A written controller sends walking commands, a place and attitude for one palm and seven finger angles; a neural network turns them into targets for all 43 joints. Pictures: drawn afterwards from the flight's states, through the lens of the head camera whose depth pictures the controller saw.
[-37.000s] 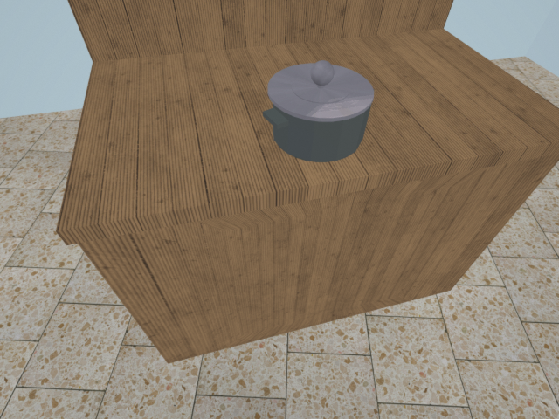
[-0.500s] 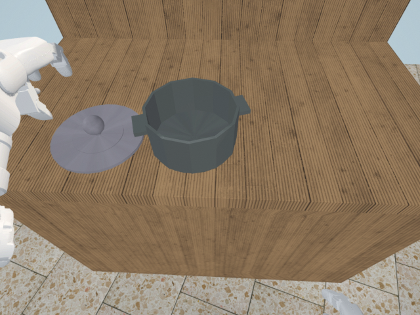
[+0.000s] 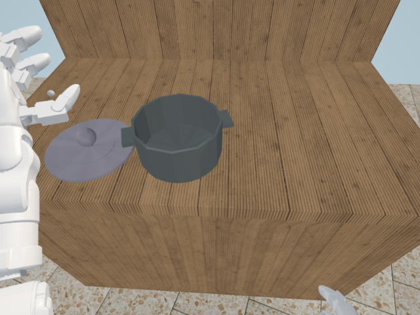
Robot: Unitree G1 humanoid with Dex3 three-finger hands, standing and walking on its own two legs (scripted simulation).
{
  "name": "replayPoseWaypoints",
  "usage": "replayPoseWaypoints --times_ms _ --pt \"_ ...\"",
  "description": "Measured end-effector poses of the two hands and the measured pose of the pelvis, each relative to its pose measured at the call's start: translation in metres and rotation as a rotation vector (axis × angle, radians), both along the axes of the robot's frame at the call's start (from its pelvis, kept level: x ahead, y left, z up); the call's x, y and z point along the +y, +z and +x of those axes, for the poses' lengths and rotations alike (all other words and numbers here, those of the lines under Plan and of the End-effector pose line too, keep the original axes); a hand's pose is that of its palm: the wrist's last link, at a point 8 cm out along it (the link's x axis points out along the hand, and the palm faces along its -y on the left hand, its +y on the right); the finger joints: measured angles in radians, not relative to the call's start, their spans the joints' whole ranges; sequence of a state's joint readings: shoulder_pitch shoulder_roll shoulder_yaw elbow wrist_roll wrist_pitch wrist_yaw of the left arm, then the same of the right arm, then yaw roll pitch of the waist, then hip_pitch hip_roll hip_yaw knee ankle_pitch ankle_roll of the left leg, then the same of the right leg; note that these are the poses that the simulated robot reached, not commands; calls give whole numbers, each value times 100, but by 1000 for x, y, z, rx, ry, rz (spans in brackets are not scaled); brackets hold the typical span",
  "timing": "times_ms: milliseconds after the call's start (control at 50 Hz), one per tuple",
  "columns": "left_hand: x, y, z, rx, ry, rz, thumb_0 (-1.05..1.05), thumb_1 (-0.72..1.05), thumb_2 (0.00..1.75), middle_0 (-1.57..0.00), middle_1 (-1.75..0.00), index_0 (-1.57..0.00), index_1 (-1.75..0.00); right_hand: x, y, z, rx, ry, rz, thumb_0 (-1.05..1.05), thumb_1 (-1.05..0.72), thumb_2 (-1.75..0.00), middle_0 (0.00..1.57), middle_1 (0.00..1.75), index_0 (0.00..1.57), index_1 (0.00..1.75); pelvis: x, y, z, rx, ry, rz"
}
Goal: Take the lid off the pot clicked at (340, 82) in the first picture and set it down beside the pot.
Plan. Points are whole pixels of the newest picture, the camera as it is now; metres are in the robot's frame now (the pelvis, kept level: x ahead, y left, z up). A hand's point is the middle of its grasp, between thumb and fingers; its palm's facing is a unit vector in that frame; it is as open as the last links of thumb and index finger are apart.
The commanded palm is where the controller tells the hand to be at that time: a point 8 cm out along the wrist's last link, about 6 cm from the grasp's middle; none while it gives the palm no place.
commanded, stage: draw the hand back to the body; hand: left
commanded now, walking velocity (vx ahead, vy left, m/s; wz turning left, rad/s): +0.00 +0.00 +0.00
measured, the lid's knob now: (86, 136) +0.48 +0.32 +0.07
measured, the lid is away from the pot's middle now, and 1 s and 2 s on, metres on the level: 0.22 0.22 0.22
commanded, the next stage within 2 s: step back with the hand held close in 1.30 s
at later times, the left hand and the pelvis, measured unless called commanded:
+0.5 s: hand (32, 136) +0.28 +0.25 +0.25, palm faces +0.48 -0.85 -0.21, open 7.9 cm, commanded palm +0.23 +0.28 +0.26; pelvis +0.00 -0.02 +0.00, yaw +1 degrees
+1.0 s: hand out of the picture +0.19 +0.25 +0.25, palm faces +0.46 -0.85 -0.27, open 7.4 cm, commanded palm +0.13 +0.29 +0.25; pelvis -0.02 +0.01 +0.00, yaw +0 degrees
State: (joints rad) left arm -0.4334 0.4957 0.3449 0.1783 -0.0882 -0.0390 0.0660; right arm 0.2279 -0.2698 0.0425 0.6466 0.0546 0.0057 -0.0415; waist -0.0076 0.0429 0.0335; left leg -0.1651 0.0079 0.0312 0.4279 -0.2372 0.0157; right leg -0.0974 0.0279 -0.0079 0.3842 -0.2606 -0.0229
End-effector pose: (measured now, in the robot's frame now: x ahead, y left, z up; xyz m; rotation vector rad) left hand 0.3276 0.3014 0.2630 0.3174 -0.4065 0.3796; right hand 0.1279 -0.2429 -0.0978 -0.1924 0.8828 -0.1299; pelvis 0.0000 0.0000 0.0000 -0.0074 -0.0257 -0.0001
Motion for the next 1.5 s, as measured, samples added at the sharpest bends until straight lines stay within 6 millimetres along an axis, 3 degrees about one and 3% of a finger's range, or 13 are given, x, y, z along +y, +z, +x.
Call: replayPoseWaypoints --times_ms 80,220,300,520,740,1220,1420,1500 --pt "-12 3 -17 -47 -1 24 0 23 85 -37 -56 -36 -56 -14 -2 2 0 0 -17 1 -91 -90 20 30 20 30 -7 0 2 -5 2 4" --pt "-10 -1 -37 -45 45 16 0 40 86 -33 -49 -32 -49 -23 4 21 -58 3 -13 1 -91 -90 20 30 20 30 -18 -1 2 -14 6 6" --pt "-20 -4 -53 -54 26 26 0 50 87 -30 -45 -30 -46 -19 9 37 -111 24 -2 1 -91 -90 20 30 20 30 -20 -1 1 -21 6 7" --pt "-17 -9 -94 -72 46 24 0 77 89 -24 -35 -23 -35 5 21 60 -192 83 27 1 -91 -90 20 30 20 30 -18 0 -5 -41 12 4" --pt "-13 -8 -131 -110 38 50 1 87 90 -21 -31 -21 -31 25 22 51 -196 100 28 1 -91 -90 20 30 20 30 -5 1 -10 -61 11 0" --pt "-3 -19 -214 -65 30 141 1 89 90 -21 -30 -21 -30 59 34 38 -245 140 17 1 -91 -90 20 30 20 30 20 1 -25 -85 11 -14" --pt "2 -20 -217 -72 56 123 1 89 90 -21 -30 -20 -30 68 34 37 -250 159 22 1 -91 -90 20 30 21 30 22 1 -30 -88 14 -15" --pt "5 -7 -217 -127 57 223 1 89 90 -22 -30 -21 -30 65 34 35 -233 159 8 1 -90 -90 20 30 21 30 21 0 -30 -53 20 -29"
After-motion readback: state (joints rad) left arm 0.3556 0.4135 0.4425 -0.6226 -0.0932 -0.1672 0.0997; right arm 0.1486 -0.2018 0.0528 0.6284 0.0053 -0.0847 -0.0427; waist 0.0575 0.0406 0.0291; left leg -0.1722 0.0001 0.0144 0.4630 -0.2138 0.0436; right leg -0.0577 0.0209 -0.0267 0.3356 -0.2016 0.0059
